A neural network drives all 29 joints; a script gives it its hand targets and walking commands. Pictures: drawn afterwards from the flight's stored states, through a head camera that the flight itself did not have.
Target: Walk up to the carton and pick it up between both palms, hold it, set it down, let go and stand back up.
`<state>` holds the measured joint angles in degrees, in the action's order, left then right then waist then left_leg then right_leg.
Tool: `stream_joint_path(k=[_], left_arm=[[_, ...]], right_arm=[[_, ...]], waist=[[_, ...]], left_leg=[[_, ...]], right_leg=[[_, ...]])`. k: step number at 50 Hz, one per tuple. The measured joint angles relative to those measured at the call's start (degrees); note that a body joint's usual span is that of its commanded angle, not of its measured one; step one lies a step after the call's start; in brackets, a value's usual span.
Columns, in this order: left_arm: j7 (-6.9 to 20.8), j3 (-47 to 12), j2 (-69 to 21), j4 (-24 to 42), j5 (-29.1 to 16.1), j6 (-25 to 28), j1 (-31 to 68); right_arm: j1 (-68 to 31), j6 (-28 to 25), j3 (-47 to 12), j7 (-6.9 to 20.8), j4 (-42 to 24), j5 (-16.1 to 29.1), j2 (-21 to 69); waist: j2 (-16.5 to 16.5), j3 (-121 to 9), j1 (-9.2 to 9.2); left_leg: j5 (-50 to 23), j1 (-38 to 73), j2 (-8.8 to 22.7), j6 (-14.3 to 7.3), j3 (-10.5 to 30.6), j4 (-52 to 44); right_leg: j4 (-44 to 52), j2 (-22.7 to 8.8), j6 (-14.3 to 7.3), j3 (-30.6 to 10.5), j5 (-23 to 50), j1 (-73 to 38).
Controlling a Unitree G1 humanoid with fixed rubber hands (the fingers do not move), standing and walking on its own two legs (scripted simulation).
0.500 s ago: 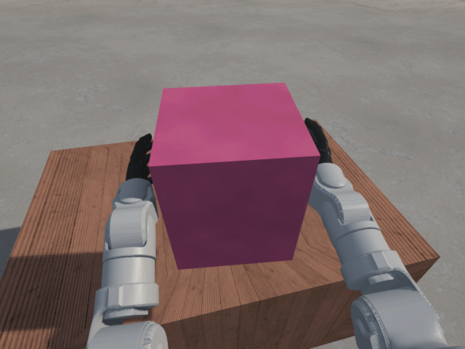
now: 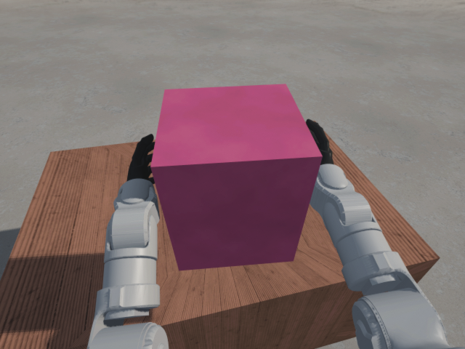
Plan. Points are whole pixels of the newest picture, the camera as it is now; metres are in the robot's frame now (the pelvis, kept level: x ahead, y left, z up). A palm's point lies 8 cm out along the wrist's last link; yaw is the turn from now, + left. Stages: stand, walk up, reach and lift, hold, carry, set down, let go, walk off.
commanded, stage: hold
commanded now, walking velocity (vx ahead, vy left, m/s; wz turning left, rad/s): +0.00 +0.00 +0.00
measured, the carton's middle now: (231, 178) +0.38 -0.01 +0.14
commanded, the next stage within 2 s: none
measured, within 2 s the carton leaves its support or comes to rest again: neither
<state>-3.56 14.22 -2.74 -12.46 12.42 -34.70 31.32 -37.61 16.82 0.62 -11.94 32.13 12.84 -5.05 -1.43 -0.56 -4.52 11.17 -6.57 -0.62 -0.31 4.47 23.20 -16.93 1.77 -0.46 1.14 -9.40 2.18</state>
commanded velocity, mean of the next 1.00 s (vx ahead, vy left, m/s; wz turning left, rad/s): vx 0.00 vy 0.00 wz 0.00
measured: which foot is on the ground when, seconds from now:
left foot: down 0.00-1.00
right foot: down 0.00-1.00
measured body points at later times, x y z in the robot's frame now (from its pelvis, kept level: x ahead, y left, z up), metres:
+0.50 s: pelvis +0.00 +0.00 +0.00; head -0.04 +0.02 +0.45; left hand +0.38 +0.14 +0.16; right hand +0.38 -0.16 +0.18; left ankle +0.02 +0.11 -0.75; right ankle +0.00 -0.12 -0.75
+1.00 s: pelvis +0.00 +0.00 +0.00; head -0.04 +0.02 +0.45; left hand +0.38 +0.14 +0.16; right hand +0.38 -0.16 +0.17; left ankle +0.02 +0.11 -0.75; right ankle +0.00 -0.12 -0.75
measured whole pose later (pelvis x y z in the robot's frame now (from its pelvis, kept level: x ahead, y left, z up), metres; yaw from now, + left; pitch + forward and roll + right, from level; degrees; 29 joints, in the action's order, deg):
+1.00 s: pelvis +0.00 +0.00 +0.00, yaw +0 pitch -5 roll -1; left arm -3.7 14.2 -2.7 -12.1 12.0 -34.2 30.7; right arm -37.5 16.5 0.0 -12.2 31.8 13.2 -5.2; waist -1.5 -1.0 -4.5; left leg 11.0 -6.9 -0.6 -0.3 4.3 22.9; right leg -16.8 1.8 -0.5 1.0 -9.3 2.6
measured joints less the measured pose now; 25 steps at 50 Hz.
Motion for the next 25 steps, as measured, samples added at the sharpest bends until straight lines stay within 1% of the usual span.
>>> stream_joint_path(k=[4,10,20,25], left_arm=[[-0.3,-0.4,-0.1,1.0,-0.1,0.0,-0.5],[-0.1,0.7,-0.4,-1.9,0.4,-0.1,0.9],[0.0,1.0,0.0,-1.7,-0.4,0.9,1.1],[0.1,0.9,0.4,-2.3,-0.5,0.7,1.3]], right_arm=[[0.4,-0.1,-0.4,-0.1,-0.8,0.4,-0.3],[-0.6,0.2,0.4,0.4,1.7,-0.5,-0.1],[-1.3,-0.4,0.2,0.1,1.5,-0.6,0.0],[-1.9,-0.2,0.5,0.0,2.3,-0.7,0.3]], waist=[[0.3,-0.2,-0.29],[0.2,-0.1,0.27],[-0.1,-0.3,0.47],[-0.3,-0.5,0.55]], left_leg=[[0.0,-0.1,0.0,0.0,0.0,0.0],[-0.5,0.5,0.0,0.0,-0.4,-0.7],[-0.9,-0.3,0.1,0.2,-0.2,-0.9],[-1.0,-0.5,0.1,0.3,-0.1,-1.0]], right_leg=[[0.0,0.0,0.0,0.0,0.1,0.1],[-0.2,-0.1,0.0,-0.4,0.1,0.1],[-0.2,0.0,-0.2,-0.2,0.4,0.9],[-0.1,0.1,-0.3,-0.1,0.5,1.1]])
